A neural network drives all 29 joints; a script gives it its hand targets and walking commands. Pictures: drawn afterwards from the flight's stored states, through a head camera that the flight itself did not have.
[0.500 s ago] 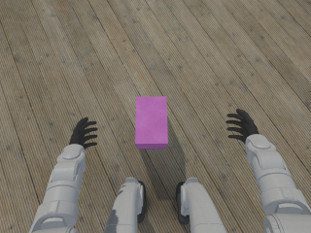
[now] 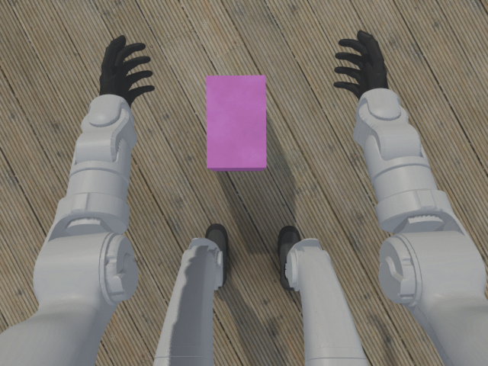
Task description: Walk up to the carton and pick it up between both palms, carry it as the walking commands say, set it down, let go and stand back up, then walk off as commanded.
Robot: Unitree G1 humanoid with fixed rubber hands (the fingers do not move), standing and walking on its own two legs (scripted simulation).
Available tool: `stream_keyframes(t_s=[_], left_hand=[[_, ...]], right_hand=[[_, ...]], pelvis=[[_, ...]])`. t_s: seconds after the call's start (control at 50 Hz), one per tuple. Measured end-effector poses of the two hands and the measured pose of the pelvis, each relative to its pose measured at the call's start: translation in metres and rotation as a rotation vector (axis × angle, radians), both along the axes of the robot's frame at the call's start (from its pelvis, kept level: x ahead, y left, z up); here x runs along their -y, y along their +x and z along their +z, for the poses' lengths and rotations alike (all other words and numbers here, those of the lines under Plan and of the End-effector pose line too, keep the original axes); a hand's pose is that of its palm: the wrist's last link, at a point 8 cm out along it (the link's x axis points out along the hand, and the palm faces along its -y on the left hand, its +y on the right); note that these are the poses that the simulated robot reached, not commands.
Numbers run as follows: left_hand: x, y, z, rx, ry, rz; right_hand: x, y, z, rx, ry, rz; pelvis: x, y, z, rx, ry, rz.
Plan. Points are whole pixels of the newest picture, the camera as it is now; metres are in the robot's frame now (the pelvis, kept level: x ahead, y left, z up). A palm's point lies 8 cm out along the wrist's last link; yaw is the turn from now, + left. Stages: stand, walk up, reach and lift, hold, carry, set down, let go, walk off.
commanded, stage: reach and lift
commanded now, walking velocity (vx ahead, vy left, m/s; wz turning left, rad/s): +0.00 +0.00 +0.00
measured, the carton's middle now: (237, 128) +0.52 +0.05 -0.56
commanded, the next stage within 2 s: none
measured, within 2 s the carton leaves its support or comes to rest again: neither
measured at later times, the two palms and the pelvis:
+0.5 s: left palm (140, 102) +0.50 +0.21 -0.20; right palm (339, 99) +0.50 -0.14 -0.20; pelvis -0.03 +0.01 -0.05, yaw +1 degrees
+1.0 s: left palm (169, 119) +0.50 +0.20 -0.36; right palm (316, 118) +0.51 -0.14 -0.37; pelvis -0.05 +0.00 -0.20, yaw +1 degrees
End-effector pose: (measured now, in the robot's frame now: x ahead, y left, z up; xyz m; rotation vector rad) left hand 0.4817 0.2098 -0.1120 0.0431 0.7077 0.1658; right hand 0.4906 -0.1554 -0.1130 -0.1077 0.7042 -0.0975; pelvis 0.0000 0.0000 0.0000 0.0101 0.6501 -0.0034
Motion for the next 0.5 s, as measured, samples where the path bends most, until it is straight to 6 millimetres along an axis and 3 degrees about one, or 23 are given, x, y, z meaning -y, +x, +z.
stream_keyframes(t_s=[0.1, 0.18, 0.28, 0.36, 0.5], left_hand=[[0.0, 0.019, -0.016, 0.056, 0.005, -0.005], [0.004, 0.029, -0.031, 0.12, 0.011, -0.024], [0.006, 0.017, -0.059, 0.075, -0.007, -0.023], [0.005, 0.007, -0.069, 0.056, -0.014, 0.003], [0.001, 0.014, -0.089, 0.055, 0.011, 0.005]], right_hand=[[-0.01, 0.025, -0.015, 0.052, 0.022, -0.001], [-0.017, 0.036, -0.032, 0.107, 0.016, 0.015], [-0.022, 0.02, -0.057, 0.055, 0.015, 0.022], [-0.02, 0.008, -0.073, 0.019, 0.018, 0.009], [-0.016, 0.012, -0.092, 0.034, 0.025, -0.009]], pelvis=[[-0.003, 0.002, 0.002, 0.021, -0.008, 0.003], [-0.005, -0.006, 0.008, 0.154, -0.016, 0.008], [-0.008, -0.004, -0.003, 0.125, -0.033, 0.019], [-0.009, -0.009, -0.014, 0.132, -0.04, 0.029], [-0.007, -0.033, -0.05, 0.154, -0.03, 0.033]])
